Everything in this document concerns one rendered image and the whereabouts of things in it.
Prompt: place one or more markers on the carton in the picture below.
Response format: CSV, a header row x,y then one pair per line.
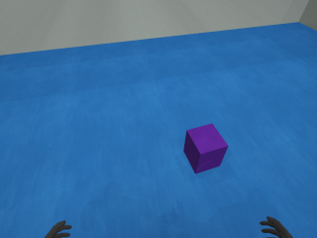
x,y
204,148

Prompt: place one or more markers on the left robot hand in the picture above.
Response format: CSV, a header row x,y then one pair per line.
x,y
57,228

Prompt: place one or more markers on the right robot hand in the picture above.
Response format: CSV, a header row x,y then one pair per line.
x,y
278,230

